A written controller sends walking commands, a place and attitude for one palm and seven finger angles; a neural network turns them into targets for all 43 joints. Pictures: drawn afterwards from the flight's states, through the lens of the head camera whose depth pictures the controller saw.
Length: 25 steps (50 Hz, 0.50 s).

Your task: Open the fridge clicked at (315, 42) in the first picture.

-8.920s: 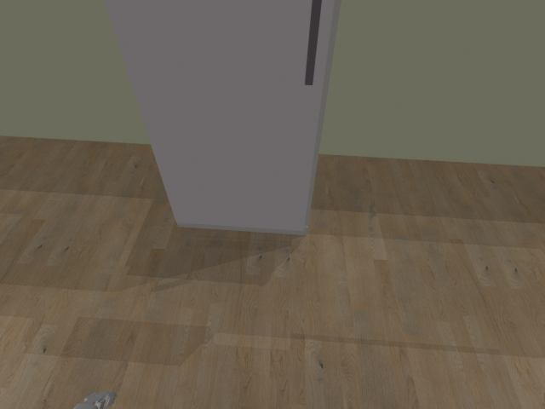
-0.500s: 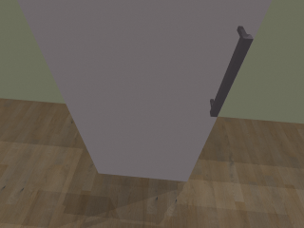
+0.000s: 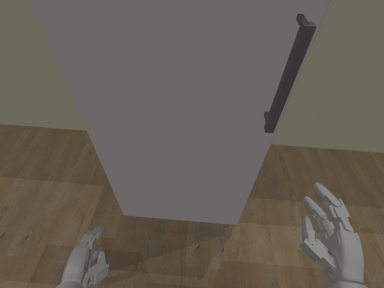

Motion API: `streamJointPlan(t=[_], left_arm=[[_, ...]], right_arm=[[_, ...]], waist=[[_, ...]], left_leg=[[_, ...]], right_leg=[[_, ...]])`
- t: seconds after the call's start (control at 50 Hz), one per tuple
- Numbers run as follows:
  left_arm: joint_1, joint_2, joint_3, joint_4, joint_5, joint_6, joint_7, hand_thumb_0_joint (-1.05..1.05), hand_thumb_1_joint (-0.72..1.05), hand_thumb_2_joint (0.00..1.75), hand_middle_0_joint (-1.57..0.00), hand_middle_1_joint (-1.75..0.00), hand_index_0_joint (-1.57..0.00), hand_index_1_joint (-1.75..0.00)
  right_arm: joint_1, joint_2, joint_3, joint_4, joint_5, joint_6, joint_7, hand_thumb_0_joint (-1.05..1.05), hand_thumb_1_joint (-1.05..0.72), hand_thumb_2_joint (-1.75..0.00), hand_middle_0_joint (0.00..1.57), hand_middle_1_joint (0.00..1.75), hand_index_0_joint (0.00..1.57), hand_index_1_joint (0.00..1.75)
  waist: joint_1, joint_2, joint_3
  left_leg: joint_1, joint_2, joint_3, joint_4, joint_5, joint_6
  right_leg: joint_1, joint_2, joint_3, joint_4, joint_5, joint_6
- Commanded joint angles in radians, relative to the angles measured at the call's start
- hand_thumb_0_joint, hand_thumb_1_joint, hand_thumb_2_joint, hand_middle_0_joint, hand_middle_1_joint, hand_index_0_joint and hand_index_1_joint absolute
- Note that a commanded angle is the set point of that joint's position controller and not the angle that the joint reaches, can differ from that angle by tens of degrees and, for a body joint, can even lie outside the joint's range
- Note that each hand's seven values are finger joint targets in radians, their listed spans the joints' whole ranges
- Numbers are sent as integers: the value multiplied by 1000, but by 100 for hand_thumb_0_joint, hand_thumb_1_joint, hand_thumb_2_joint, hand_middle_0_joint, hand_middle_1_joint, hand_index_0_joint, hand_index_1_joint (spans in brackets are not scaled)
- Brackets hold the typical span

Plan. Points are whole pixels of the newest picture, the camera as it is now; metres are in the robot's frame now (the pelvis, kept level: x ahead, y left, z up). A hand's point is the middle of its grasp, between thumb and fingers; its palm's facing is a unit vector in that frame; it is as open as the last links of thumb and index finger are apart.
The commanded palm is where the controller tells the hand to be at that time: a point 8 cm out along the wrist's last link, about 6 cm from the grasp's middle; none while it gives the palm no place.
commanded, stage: raise the hand to about handle height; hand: right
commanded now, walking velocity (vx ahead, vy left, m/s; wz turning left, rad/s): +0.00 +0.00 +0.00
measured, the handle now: (282, 81) +0.51 -0.15 +0.20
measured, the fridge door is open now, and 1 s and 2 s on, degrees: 0 0 0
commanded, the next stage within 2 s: move the hooked fingers beside the handle in 1.84 s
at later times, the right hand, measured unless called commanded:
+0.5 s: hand (345, 241) +0.22 -0.24 +0.07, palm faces +0.03 +1.00 -0.05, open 10.6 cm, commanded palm +0.18 -0.29 +0.09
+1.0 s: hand out of the picture +0.25 -0.29 +0.16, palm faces +0.09 +0.99 -0.06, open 13.5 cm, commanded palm +0.22 -0.33 +0.17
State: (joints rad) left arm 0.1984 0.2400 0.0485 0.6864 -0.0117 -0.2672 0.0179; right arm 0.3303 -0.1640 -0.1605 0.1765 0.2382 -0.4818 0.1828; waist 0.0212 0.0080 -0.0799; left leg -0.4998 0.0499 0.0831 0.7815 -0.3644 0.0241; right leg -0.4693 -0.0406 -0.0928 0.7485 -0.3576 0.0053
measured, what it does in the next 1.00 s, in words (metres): stands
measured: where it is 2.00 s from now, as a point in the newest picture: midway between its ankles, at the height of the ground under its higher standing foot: outside the picture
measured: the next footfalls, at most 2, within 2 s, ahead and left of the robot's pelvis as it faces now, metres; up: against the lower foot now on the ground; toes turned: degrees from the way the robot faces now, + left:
none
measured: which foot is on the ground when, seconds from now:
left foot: down 0.00-1.00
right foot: down 0.00-1.00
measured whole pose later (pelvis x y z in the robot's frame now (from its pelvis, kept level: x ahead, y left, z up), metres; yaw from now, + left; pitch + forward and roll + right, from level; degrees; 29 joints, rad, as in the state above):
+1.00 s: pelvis +0.01 -0.03 +0.02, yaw -2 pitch -2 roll +1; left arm 0.21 0.26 -0.08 0.60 -0.06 -0.31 0.10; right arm 0.08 -0.38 -0.39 0.01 0.34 0.02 0.39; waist -0.06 -0.03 -0.02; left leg -0.23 0.05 0.11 0.55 -0.28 -0.02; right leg -0.26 -0.02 -0.06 0.61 -0.32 -0.03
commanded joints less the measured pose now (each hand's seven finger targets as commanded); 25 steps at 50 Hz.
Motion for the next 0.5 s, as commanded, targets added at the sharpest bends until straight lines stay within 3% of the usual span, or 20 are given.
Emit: streamJointPlan(t=[0.0,0.04,0.08,0.14,0.16,0.2,0.24,0.34,0.36,0.38,0.42,0.48], left_arm=[[-100,152,48,-283,-30,-34,-10,0,90,90,-20,-30,-20,-30],[-96,144,37,-339,-38,-25,13,0,90,90,-20,-30,-20,-30],[-57,138,28,-343,-32,-25,27,0,90,90,-20,-30,-20,-30],[-10,128,10,-316,-23,-40,43,0,90,90,-20,-30,-20,-30],[1,134,1,-302,-20,-43,47,0,90,90,-20,-30,-20,-30],[6,140,-8,-276,-23,-55,54,0,90,90,-20,-30,-20,-30],[0,146,-15,-261,-32,-62,61,0,90,90,-20,-30,-20,-30],[-38,135,-29,-271,-38,-69,67,0,90,90,-20,-30,-20,-30],[-50,130,-32,-269,-35,-69,67,0,90,90,-20,-30,-20,-30],[-47,128,-36,-273,-35,-70,64,0,90,90,-20,-30,-20,-30],[-49,124,-37,-272,-33,-82,60,0,90,90,-20,-30,-20,-30],[-38,133,-39,-262,-32,-97,54,0,90,90,-20,-30,-20,-30]], right_arm=[[186,-174,-126,-48,67,-93,199,0,-57,-76,22,51,22,51],[76,-188,-139,-185,108,-39,191,0,-53,-74,23,54,23,54],[-79,-223,-155,-350,112,-34,151,0,-48,-72,23,57,23,57],[-156,-213,-99,-506,69,-61,97,0,-41,-69,24,62,24,62],[-196,-205,-60,-510,62,-59,99,0,-39,-68,24,63,24,63],[-198,-199,-27,-472,47,-37,114,0,-34,-66,24,66,24,66],[-173,-222,-47,-412,46,15,138,0,-29,-64,24,69,24,69],[-88,-274,-165,-357,90,183,162,0,-18,-59,25,76,25,76],[-64,-289,-202,-320,105,210,161,0,-15,-58,25,78,25,78],[-67,-286,-208,-354,111,218,154,0,-13,-57,25,80,25,80],[-77,-277,-206,-409,119,219,139,0,-8,-55,26,82,26,82],[-99,-279,-205,-426,117,215,128,0,-1,-52,26,87,26,87]], waist=[[-89,83,-62],[-74,61,-113],[-47,-23,-140],[-5,-102,-168],[24,-71,-132],[38,-104,-106],[29,-105,-89],[-45,-75,-157],[-61,-63,-139],[-64,-40,-150],[-66,-60,-163],[-58,-26,-135]], left_leg=[[-11,2,-120,-67,-81,-3],[-20,0,-144,-90,-190,-18],[-52,-11,-152,-90,-237,-17],[-65,-31,-107,-62,-102,-8],[-82,-41,-97,-56,-83,-7],[-92,-45,-79,-60,-60,-7],[-74,-47,-64,-76,-55,-6],[66,-40,-36,-115,17,-9],[91,-44,-32,-120,45,-5],[103,-45,-14,-116,77,-8],[112,-48,-3,-118,111,-9],[119,-54,3,-134,121,-10]], right_leg=[[-199,75,21,64,6,-6],[-195,75,21,75,-39,-16],[-158,58,52,80,-54,-22],[-78,36,81,75,-1,-31],[-78,28,98,75,-4,-35],[-67,24,112,61,-14,-36],[-66,24,121,34,-22,-33],[-27,26,122,-42,53,-24],[-29,26,124,-52,77,-22],[-13,24,126,-70,102,-20],[22,22,123,-87,131,-18],[39,18,125,-111,144,-17]])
